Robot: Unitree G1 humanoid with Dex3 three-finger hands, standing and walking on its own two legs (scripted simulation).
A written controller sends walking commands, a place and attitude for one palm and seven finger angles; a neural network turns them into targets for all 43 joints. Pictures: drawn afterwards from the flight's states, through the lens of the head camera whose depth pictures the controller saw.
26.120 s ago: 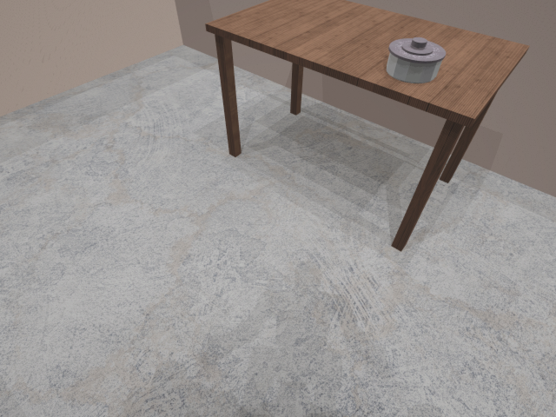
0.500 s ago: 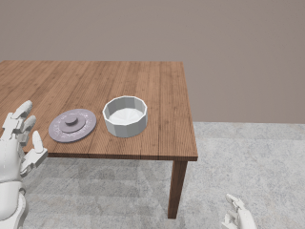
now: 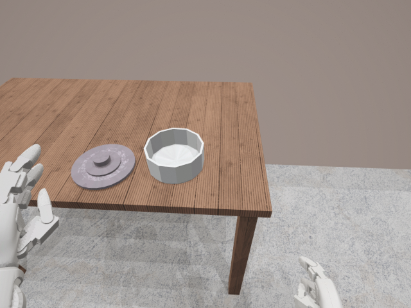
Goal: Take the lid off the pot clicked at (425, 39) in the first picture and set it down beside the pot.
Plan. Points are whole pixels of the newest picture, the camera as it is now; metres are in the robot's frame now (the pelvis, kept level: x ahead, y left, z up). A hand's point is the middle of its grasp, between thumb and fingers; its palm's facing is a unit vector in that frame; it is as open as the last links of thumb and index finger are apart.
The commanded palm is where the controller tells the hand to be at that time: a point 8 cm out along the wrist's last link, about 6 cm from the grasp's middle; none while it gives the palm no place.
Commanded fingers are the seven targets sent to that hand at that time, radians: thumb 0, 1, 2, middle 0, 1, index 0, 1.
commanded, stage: step back with the hand held close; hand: left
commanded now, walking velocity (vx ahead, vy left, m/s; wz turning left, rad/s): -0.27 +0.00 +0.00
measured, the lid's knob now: (101, 158) +0.49 +0.37 -0.02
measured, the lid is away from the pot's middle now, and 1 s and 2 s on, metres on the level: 0.21 0.21 0.21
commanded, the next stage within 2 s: stop stepping back and stand still in 1.24 s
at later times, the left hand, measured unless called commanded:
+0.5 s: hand (32, 254) +0.14 +0.26 +0.15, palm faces +0.35 -0.82 -0.45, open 7.4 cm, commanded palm +0.08 +0.30 +0.17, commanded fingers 0.00 0.90 0.90 -0.20 -0.30 -0.20 -0.30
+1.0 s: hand (13, 300) +0.08 +0.25 +0.15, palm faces +0.32 -0.85 -0.42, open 7.4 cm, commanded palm +0.02 +0.30 +0.17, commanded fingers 0.00 0.90 0.90 -0.20 -0.30 -0.20 -0.30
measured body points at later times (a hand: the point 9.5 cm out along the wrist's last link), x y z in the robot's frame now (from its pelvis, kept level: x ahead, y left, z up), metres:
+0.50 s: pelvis -0.05 +0.02 -0.02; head -0.05 +0.03 +0.43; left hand +0.11 +0.30 +0.18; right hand +0.12 -0.21 -0.08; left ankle +0.00 +0.12 -0.74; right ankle +0.01 -0.13 -0.74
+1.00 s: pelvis -0.11 +0.02 -0.02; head -0.09 +0.04 +0.43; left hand +0.06 +0.29 +0.18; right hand +0.06 -0.23 -0.09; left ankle -0.04 +0.12 -0.74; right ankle -0.06 -0.11 -0.74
